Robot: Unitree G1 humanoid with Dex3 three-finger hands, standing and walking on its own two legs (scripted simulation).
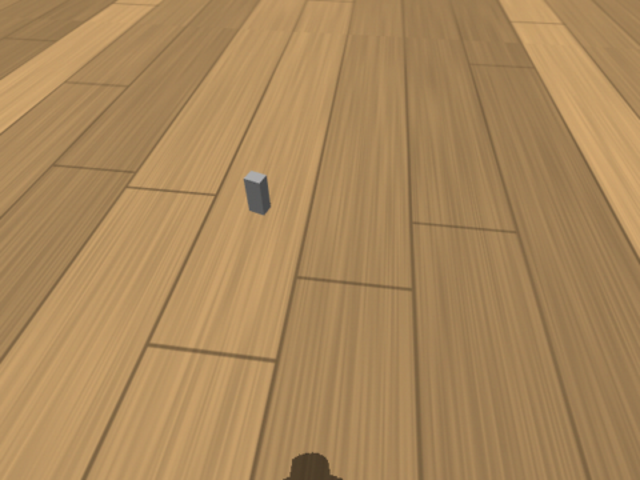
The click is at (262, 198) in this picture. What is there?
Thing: carton on end
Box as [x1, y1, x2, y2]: [244, 171, 270, 214]
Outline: 250,171 244,177 249,210 264,214 270,206 266,175
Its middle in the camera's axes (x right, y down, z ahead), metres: -0.28 -0.20 +1.76
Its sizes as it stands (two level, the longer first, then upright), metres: 0.079 0.062 0.189
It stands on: the floor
